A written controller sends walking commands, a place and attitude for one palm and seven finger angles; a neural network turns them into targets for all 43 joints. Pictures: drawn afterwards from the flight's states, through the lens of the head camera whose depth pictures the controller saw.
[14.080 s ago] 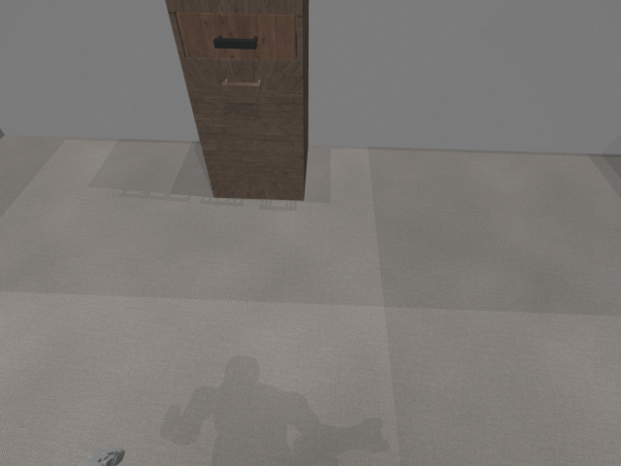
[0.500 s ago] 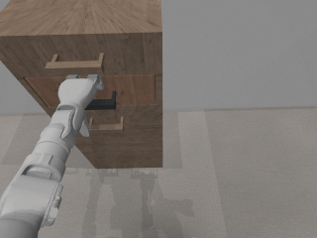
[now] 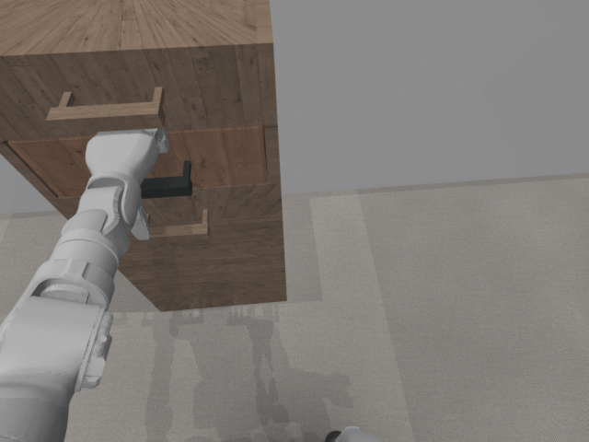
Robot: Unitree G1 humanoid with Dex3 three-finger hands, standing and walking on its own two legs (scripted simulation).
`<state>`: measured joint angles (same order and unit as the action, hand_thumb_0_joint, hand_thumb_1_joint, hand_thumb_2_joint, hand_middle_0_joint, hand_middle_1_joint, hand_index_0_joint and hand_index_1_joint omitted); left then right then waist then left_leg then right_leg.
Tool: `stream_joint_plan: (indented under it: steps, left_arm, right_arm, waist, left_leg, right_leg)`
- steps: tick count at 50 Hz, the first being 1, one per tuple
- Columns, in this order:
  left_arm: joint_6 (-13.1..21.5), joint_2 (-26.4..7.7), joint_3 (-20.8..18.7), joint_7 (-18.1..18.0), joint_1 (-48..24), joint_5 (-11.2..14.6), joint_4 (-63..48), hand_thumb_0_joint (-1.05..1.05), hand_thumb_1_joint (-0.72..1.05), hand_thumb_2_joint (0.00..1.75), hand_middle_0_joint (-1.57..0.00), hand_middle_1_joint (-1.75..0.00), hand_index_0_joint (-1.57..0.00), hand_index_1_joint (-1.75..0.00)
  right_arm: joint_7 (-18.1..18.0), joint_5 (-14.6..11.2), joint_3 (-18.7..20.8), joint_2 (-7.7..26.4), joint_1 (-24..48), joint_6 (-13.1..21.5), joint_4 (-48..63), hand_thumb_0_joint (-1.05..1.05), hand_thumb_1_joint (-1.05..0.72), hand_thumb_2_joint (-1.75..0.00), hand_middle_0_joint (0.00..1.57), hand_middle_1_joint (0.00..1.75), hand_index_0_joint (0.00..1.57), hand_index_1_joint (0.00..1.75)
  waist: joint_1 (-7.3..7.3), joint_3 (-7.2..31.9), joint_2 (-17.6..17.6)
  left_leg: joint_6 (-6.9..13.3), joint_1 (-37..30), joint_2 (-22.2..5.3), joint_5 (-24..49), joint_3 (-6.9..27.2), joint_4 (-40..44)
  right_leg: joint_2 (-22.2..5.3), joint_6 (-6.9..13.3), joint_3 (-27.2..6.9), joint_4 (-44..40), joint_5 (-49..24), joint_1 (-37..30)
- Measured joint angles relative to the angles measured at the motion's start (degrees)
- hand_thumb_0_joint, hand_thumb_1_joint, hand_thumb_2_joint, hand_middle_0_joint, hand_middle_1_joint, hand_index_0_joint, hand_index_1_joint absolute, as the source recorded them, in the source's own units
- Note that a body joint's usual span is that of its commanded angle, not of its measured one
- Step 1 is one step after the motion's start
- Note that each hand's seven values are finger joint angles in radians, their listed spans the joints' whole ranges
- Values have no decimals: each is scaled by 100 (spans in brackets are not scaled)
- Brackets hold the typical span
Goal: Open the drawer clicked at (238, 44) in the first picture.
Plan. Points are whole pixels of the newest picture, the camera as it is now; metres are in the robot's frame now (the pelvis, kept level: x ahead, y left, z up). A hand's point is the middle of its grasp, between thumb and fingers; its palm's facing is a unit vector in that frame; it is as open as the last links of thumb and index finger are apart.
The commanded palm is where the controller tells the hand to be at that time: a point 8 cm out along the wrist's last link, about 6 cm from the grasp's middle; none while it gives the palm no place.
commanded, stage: move the hooked fingers above the handle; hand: left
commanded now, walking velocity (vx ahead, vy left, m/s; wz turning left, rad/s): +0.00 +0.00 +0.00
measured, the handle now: (150, 178) +0.53 +0.22 -0.01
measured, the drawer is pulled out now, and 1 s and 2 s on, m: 0.00 0.00 0.00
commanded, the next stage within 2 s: lower the fingers behind the handle in 0.36 s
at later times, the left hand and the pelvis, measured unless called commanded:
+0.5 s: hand (139, 179) +0.48 +0.21 +0.04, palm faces -0.06 -0.01 -1.00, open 13.6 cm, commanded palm +0.47 +0.22 +0.10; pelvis +0.00 +0.00 +0.00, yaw +1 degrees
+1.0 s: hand (141, 182) +0.48 +0.21 +0.04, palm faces -0.02 -0.01 -1.00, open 13.7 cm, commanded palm +0.47 +0.22 +0.07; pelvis +0.00 +0.00 -0.01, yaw +0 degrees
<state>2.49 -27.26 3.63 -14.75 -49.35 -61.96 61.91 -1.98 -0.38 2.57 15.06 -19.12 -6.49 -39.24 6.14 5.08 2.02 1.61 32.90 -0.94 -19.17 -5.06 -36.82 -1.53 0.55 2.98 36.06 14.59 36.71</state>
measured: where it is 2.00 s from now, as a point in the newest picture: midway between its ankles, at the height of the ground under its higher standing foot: outside the picture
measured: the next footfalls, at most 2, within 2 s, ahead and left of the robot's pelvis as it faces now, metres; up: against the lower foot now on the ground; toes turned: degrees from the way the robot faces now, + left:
none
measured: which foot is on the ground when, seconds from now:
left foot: down 0.00-1.00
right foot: down 0.00-1.00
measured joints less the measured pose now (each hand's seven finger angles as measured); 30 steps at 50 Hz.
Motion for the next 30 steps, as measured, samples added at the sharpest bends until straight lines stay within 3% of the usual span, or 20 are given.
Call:
stream_joint_plan:
  steps: [9,15,30]
  left_arm:
    - [270,-80,-6,-100,-53,-37,-60,0,-49,30,-34,-121,-33,-121]
    - [202,1,55,-233,-109,-29,32,0,-49,30,-36,-122,-35,-122]
    - [172,62,-13,-183,-4,-35,6,0,-49,30,-35,-121,-35,-121]
  right_arm:
    - [-25,53,60,57,-132,118,-78,0,-90,-90,21,30,20,30]
    - [15,66,60,54,-112,98,-194,0,-90,-90,21,30,20,30]
    - [49,73,38,-31,-19,106,-87,0,-90,-90,21,30,20,30]
  waist:
    - [-11,-13,4]
    - [-12,25,12]
    - [-36,62,24]
  left_leg:
    - [5,235,5,-30,62,-147]
    - [9,266,16,-45,102,-174]
    - [20,150,12,-63,54,-119]
  right_leg:
    - [-16,1,56,94,25,185]
    - [-29,-5,92,99,42,190]
    - [-14,-23,39,51,41,98]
